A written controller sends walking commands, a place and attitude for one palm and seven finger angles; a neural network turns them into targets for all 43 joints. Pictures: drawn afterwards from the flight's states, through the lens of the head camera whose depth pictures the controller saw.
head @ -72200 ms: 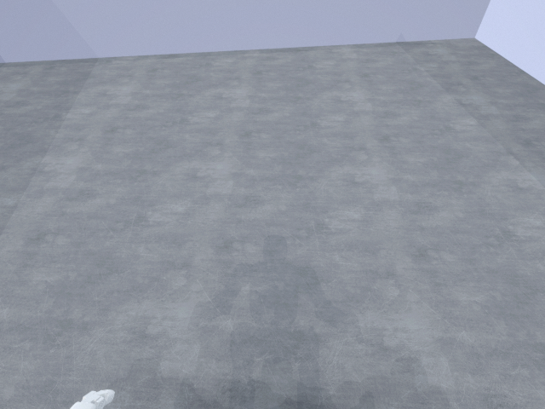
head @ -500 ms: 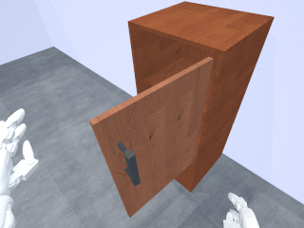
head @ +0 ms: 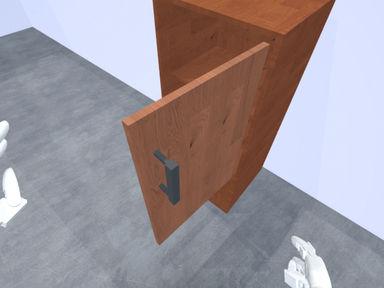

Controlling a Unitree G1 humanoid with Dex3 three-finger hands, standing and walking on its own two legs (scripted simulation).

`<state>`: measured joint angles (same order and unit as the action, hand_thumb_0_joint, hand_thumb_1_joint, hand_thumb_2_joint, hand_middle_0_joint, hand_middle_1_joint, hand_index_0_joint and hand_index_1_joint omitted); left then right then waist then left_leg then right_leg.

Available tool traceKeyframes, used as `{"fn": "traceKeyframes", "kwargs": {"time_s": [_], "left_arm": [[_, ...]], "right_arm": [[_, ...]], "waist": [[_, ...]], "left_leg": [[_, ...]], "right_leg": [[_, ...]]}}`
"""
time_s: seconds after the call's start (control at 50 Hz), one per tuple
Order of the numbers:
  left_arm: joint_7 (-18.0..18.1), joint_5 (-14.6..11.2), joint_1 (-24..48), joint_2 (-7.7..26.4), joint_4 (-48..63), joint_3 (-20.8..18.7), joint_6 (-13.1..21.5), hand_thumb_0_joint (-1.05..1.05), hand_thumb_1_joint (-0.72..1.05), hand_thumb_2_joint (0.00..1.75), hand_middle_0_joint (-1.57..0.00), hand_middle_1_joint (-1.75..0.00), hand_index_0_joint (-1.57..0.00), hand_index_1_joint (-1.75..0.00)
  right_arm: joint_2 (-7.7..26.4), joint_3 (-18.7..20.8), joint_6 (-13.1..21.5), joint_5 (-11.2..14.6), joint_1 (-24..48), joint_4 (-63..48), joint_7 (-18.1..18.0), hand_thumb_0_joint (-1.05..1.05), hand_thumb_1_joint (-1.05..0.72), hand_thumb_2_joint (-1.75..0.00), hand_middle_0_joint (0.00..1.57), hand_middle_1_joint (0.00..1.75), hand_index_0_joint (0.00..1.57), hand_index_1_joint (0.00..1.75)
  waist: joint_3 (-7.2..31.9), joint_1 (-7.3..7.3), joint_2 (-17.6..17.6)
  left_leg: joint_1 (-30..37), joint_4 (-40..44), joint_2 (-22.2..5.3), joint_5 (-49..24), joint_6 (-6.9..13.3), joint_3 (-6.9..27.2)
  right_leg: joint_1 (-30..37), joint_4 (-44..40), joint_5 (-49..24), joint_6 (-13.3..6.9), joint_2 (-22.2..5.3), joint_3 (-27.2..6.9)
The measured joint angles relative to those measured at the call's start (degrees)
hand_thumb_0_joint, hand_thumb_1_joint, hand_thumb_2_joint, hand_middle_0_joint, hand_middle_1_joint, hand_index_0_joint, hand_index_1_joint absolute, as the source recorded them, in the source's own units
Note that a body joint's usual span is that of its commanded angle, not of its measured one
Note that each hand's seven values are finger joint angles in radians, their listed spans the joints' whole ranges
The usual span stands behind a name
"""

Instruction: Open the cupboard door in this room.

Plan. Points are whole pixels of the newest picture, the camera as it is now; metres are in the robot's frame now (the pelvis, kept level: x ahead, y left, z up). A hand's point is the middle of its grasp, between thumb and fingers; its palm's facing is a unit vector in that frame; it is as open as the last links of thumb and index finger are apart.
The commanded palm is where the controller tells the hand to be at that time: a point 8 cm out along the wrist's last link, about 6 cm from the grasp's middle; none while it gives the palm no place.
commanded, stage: step back with the hand held close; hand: left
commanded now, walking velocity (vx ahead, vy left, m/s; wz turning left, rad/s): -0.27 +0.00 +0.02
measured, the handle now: (167, 178) +0.33 +0.08 +0.04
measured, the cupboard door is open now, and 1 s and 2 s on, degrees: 85 85 85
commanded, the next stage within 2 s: stop stepping back and stand still in 0.66 s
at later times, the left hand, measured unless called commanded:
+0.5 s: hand out of the picture +0.13 +0.31 +0.19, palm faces +0.49 -0.76 -0.43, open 7.4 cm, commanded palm +0.06 +0.33 +0.18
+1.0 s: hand out of the picture +0.04 +0.29 +0.17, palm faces +0.37 -0.81 -0.45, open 7.4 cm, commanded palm -0.04 +0.32 +0.18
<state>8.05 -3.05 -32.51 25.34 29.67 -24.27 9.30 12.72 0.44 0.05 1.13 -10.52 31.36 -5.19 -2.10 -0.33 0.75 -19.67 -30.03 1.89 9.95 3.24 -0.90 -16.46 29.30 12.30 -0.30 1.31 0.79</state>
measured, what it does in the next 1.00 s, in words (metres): walks backwards: right foot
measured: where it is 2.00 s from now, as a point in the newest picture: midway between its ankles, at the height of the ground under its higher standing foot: outside the picture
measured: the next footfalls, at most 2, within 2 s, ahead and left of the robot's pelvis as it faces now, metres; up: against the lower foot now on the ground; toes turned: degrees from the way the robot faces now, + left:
right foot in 0.70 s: -0.17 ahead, -0.09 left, +0.00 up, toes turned -9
left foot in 1.22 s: -0.18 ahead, +0.17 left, +0.00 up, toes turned +0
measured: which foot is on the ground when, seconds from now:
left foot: down 0.00-0.98, up 1.00-1.00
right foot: down 0.00-0.32, up 0.34-0.68, down 0.70-1.00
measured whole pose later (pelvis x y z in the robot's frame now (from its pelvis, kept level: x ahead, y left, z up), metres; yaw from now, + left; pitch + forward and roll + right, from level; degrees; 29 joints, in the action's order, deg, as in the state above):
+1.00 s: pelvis -0.19 +0.02 -0.01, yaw -2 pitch -3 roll -2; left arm 7.3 -4.1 -27.8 27.7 25.9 -26.6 9.2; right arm 11.7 0.0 5.1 0.0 -13.2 36.0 -4.1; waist -1.1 3.2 -1.4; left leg -28.0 -32.3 2.5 11.0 0.2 -0.2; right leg -10.1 34.4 26.7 -2.6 2.6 1.9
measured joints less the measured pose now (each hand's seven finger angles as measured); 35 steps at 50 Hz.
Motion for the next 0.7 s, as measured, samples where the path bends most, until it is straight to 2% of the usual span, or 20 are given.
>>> {"fn": "traceKeyframes", "kwargs": {"time_s": [0.16, 0.26, 0.32, 0.34, 0.38, 0.42, 0.48, 0.54, 0.62, 0.66, 0.7], "left_arm": [[0.48, 1.46, 0.86, -2.02, 0.27, 0.02, 1.26, 0.01, 0.89, 0.90, -0.21, -0.30, -0.22, -0.30], [1.76, 1.19, 1.38, -2.43, 2.55, 0.83, 2.30, 0.01, 0.89, 0.90, -0.21, -0.30, -0.22, -0.30], [2.17, 1.02, 1.78, -1.69, 3.66, 0.68, 2.69, 0.01, 0.89, 0.90, -0.21, -0.30, -0.22, -0.30], [2.19, 1.03, 1.90, -1.36, 3.83, 0.29, 2.75, 0.01, 0.89, 0.90, -0.21, -0.30, -0.22, -0.30], [2.01, 1.50, 2.85, -0.48, 3.40, -0.81, 2.78, 0.01, 0.89, 0.90, -0.21, -0.30, -0.22, -0.30], [1.83, 1.64, 3.88, 0.33, 2.70, -1.89, 3.13, 0.01, 0.89, 0.90, -0.21, -0.30, -0.22, -0.30], [2.20, 0.97, 3.43, 1.08, 3.63, -3.39, 3.49, 0.01, 0.89, 0.90, -0.21, -0.30, -0.22, -0.30], [2.31, 0.09, 2.33, 0.38, 4.82, -2.92, 3.44, 0.01, 0.89, 0.90, -0.21, -0.30, -0.21, -0.30], [1.39, -0.98, 2.35, -0.51, 4.26, -0.42, 3.01, 0.01, 0.89, 0.90, -0.21, -0.30, -0.21, -0.30], [0.77, -1.58, 2.40, 0.21, 3.99, -0.09, 2.86, 0.01, 0.89, 0.90, -0.21, -0.30, -0.21, -0.30], [0.38, -2.10, 2.17, 2.25, 4.76, -1.50, 3.32, 0.01, 0.89, 0.90, -0.21, -0.30, -0.21, -0.30]], "right_arm": [[-0.37, -0.36, 1.89, -0.73, -1.58, 0.53, 0.34, 0.01, -0.90, -0.90, 0.20, 0.30, 0.20, 0.30], [-0.06, -0.34, 2.50, -0.94, -2.18, 2.35, 0.64, 0.01, -0.90, -0.90, 0.20, 0.30, 0.20, 0.30], [0.07, -0.26, 2.32, -0.91, -2.09, 3.27, 0.43, 0.01, -0.90, -0.90, 0.20, 0.30, 0.20, 0.30], [0.10, -0.25, 2.39, -0.99, -2.02, 3.25, 0.25, 0.01, -0.90, -0.90, 0.20, 0.30, 0.20, 0.30], [-0.60, 0.17, 3.18, -1.59, -1.69, 3.57, 0.05, 0.01, -0.90, -0.90, 0.20, 0.30, 0.20, 0.30], [-1.72, 0.42, 4.08, -1.94, -1.61, 4.22, 0.45, 0.01, -0.90, -0.90, 0.20, 0.30, 0.20, 0.30], [-3.36, -0.06, 5.15, -2.14, -1.55, 4.91, 1.62, 0.01, -0.90, -0.90, 0.20, 0.30, 0.20, 0.30], [-4.49, -0.77, 5.83, -2.13, -0.94, 5.09, 2.45, 0.01, -0.90, -0.90, 0.20, 0.30, 0.20, 0.30], [-5.00, -1.45, 6.62, -2.53, 0.96, 4.94, 2.95, 0.01, -0.90, -0.90, 0.20, 0.30, 0.20, 0.30], [-5.12, -1.62, 6.60, -2.76, 2.38, 4.46, 3.17, 0.01, -0.90, -0.90, 0.20, 0.30, 0.20, 0.30], [-5.26, -2.18, 6.23, -2.69, 4.47, 3.66, 3.21, 0.01, -0.90, -0.90, 0.20, 0.30, 0.20, 0.30]], "waist": [[-0.24, -0.27, 0.33], [-0.57, 0.05, -0.24], [-1.13, 0.42, -0.92], [-1.30, 0.45, -0.75], [-1.78, 0.73, -0.41], [-1.44, 0.85, 0.11], [0.52, 0.13, 0.00], [2.64, -0.66, -0.30], [4.45, -1.02, -0.22], [4.39, -1.23, -0.82], [3.20, -2.33, -3.52]], "left_leg": [[-3.94, -4.50, -0.08, 2.26, 0.20, 0.55], [-6.70, -8.60, -0.06, 7.43, -1.47, 0.93], [-6.87, -8.25, -0.16, 3.02, -0.37, 0.30], [-6.81, -7.41, -0.52, -0.43, 0.73, 0.06], [-6.95, -6.45, -0.76, -2.62, 2.19, 0.25], [-6.79, -3.90, -1.14, -3.55, 2.32, 1.11], [-6.78, 1.69, -2.20, -7.09, 1.84, 1.28], [-6.78, 7.91, -3.13, -11.06, 1.15, 0.72], [-7.29, 15.51, -3.46, -16.74, -0.21, -0.03], [-8.18, 17.25, -3.07, -19.14, -0.76, -1.18], [-11.21, 13.28, -2.03, -18.16, -1.46, -4.09]], "right_leg": [[-2.70, 2.47, -0.23, -0.02, -0.10, 1.04], [-3.80, 3.15, -1.13, 0.21, -0.51, 2.00], [-4.50, 4.83, -0.43, 0.82, -0.88, 2.14], [-5.25, 6.45, 2.23, 0.87, -0.47, 1.88], [-7.58, 16.85, 8.56, 0.71, 1.37, -0.63], [-8.30, 27.10, 11.83, 0.48, 3.35, -2.19], [-5.55, 31.25, 14.45, 0.27, 4.06, -2.19], [-0.09, 25.83, 16.98, -0.23, 3.50, -0.76], [8.07, 10.80, 19.23, -1.56, 3.62, 1.52], [11.97, 0.79, 16.73, -2.45, 3.32, 2.20], [14.37, -8.32, 11.00, -3.09, 0.87, 0.81]]}}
